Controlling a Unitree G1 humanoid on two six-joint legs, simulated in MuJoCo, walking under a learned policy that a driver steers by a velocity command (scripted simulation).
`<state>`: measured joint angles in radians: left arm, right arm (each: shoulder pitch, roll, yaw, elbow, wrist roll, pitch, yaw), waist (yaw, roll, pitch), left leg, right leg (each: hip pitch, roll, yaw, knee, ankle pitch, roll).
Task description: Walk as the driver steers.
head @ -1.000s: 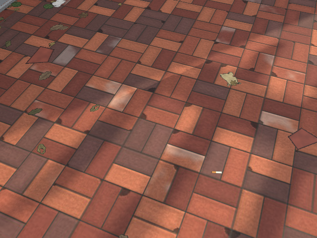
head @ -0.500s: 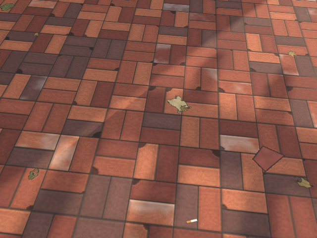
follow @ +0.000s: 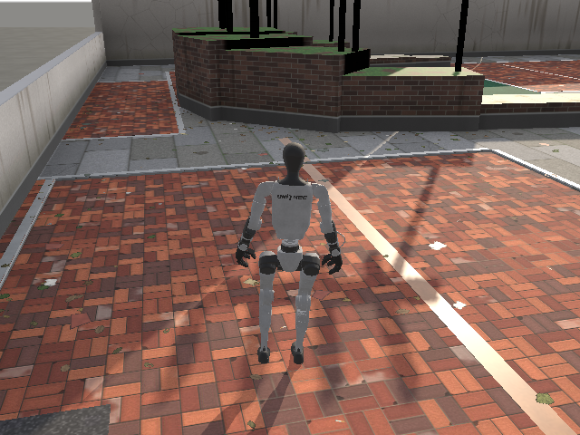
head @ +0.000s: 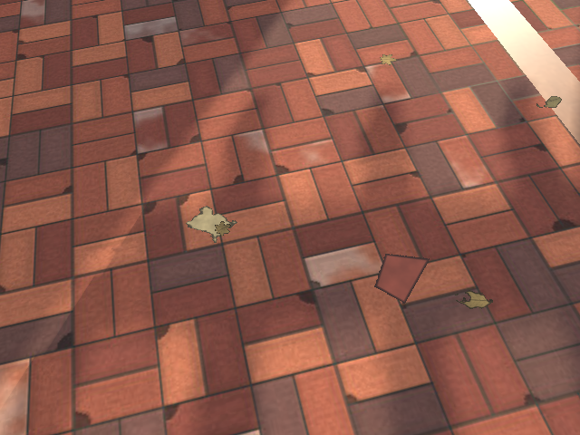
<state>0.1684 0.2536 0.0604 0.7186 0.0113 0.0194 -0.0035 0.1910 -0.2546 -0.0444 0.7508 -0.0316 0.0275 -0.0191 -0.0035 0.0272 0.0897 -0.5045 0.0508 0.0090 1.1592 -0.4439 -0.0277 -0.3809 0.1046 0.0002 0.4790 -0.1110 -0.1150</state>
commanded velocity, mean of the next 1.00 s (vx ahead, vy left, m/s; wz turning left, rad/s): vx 0.01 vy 0.00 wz -0.10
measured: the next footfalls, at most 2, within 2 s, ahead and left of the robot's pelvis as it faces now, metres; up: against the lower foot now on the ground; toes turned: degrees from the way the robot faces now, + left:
left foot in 0.32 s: +0.06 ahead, +0.13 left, +0.00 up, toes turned -3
right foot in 1.86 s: +0.28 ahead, -0.09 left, +0.00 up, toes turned -7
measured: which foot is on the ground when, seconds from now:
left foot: up 0.00-0.30, down 0.32-1.00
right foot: down 0.00-1.00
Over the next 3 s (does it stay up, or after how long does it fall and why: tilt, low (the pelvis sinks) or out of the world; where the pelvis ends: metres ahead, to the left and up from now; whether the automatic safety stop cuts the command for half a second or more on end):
stays up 0.63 -0.02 0.01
